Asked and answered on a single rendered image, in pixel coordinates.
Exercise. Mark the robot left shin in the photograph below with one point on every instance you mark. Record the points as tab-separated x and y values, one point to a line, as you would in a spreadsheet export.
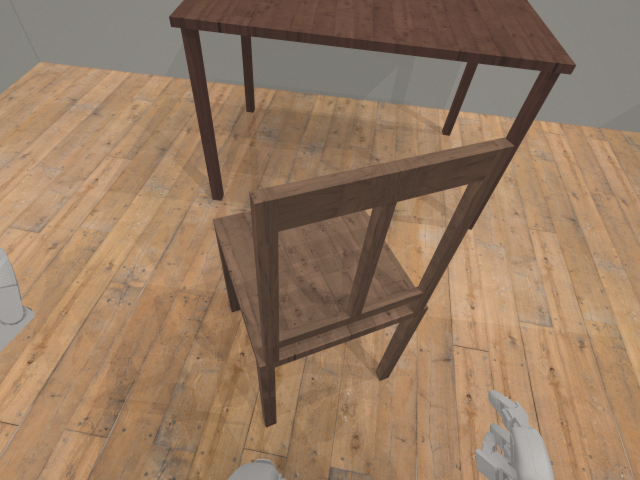
264	461

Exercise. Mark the robot right hand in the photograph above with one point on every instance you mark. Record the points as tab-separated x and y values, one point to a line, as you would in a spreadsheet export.
525	455

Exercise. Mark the chair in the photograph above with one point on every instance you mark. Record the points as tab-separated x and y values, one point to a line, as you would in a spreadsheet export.
309	269

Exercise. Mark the table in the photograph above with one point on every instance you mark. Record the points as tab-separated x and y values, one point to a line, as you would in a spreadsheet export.
506	33

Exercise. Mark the robot left hand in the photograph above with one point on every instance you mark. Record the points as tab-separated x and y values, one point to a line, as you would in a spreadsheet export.
13	315

